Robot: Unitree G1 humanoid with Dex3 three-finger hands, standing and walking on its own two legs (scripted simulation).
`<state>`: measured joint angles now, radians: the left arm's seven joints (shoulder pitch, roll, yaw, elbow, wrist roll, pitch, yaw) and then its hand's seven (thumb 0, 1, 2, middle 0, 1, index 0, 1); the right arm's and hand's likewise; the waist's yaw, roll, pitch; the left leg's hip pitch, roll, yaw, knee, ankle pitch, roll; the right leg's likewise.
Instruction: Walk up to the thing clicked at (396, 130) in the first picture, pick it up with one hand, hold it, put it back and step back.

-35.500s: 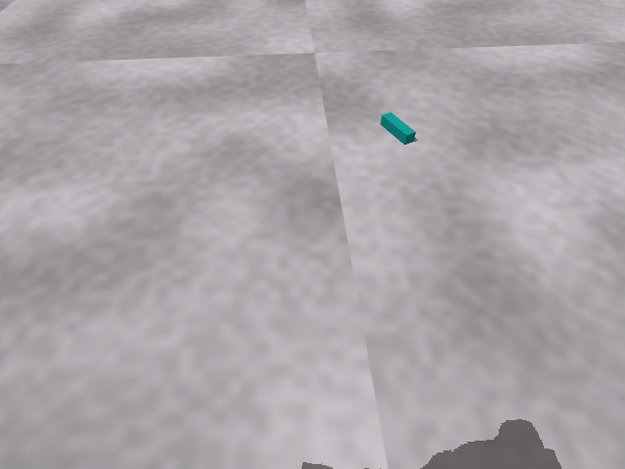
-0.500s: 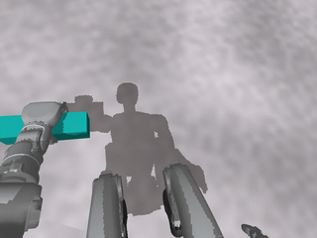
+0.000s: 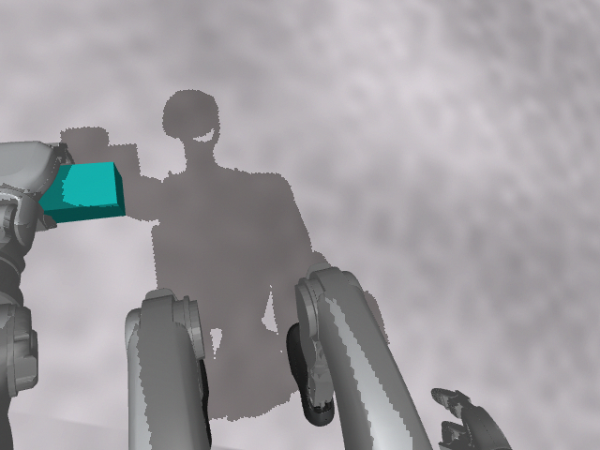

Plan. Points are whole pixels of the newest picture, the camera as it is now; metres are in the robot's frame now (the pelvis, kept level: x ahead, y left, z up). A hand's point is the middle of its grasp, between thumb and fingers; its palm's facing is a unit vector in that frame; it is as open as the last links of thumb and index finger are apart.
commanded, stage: crouch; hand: left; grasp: from above
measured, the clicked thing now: (31, 197) +0.46 +0.31 -0.21
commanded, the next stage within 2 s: lower in 0.58 s
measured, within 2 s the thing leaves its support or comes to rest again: rests again in 1.68 s
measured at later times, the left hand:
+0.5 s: hand (51, 196) +0.47 +0.29 -0.24, palm faces -0.49 -0.03 -0.87, open 9.4 cm
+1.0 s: hand (61, 199) +0.48 +0.29 -0.28, palm faces -0.49 -0.05 -0.87, open 9.3 cm
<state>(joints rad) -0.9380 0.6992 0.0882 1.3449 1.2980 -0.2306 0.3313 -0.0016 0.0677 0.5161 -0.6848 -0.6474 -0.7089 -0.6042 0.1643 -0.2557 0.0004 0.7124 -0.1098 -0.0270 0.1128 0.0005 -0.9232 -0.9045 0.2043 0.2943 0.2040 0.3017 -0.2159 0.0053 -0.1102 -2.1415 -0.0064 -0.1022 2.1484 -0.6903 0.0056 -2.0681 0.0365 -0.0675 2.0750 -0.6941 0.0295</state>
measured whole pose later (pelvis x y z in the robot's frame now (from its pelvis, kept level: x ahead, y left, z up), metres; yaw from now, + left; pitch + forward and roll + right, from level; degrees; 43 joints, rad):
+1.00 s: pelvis -0.01 +0.00 -0.09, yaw -5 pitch +34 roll -12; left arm -1.07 0.94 0.11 1.50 1.35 -0.33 0.35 0.00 0.09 0.45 -0.72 -0.60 -0.74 -0.56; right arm 0.14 -0.29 0.16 0.67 -0.15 -0.01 0.14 0.00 -0.92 -0.90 0.20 0.29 0.20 0.30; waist -0.30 -0.06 0.05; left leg -2.35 -0.01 -0.18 2.44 -0.70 0.00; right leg -2.25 0.06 -0.13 2.32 -0.68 0.04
